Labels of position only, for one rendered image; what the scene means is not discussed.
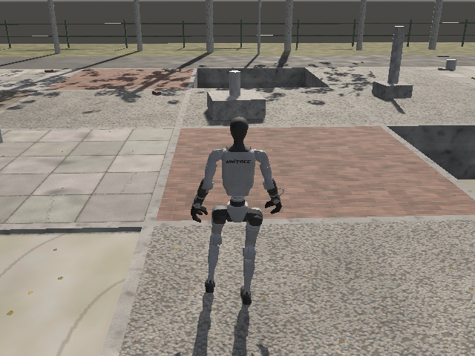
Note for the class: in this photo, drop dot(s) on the robot left upper arm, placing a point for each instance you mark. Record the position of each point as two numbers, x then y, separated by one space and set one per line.
214 156

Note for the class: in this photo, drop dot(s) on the robot right forearm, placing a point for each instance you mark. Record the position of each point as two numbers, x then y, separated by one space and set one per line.
273 193

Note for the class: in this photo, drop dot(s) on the humanoid robot head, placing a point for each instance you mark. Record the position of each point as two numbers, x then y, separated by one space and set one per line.
238 128

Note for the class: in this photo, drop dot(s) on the robot right upper arm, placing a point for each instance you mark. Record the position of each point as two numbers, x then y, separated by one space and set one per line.
265 167

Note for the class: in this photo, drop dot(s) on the robot left forearm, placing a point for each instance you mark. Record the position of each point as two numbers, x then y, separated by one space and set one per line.
200 196

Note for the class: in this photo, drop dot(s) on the robot left hand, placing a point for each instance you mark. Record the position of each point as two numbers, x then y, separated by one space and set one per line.
199 211

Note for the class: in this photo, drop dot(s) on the robot torso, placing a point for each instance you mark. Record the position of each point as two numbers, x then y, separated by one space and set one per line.
238 170

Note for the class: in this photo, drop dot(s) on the robot right hand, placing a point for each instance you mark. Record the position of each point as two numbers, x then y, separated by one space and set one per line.
277 209

